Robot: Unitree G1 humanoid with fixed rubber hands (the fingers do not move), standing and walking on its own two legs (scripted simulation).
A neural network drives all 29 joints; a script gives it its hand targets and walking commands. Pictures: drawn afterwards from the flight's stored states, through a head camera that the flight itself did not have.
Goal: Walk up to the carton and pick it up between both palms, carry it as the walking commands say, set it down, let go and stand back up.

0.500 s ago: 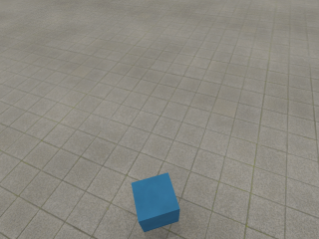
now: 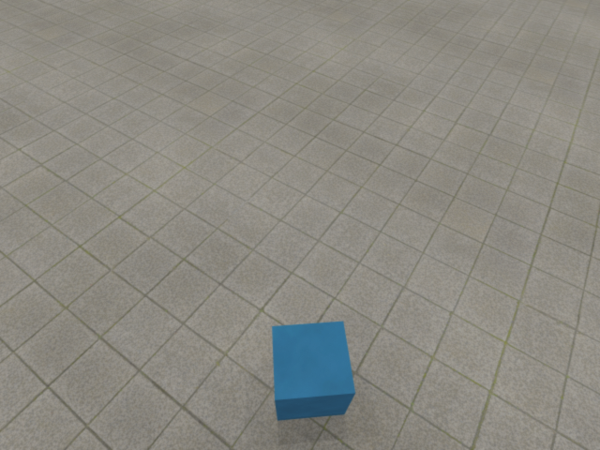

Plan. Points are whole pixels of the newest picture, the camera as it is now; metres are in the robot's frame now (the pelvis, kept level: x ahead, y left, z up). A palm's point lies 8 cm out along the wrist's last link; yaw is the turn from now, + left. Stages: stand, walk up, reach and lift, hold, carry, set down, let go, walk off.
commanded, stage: walk up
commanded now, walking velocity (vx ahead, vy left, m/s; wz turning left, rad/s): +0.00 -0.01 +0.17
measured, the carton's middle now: (309, 372) +0.42 -0.03 -0.65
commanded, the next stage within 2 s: stand in 0.90 s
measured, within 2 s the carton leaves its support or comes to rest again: neither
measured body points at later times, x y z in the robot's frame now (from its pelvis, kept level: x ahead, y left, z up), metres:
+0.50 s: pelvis +0.00 +0.01 +0.00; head +0.00 +0.02 +0.45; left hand +0.01 +0.24 -0.16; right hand +0.03 -0.22 -0.15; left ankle -0.01 +0.12 -0.74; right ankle +0.00 -0.13 -0.74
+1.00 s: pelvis +0.01 +0.00 +0.01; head +0.01 +0.00 +0.46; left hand +0.00 +0.23 -0.15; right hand +0.02 -0.23 -0.15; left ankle -0.01 +0.12 -0.74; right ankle +0.00 -0.13 -0.74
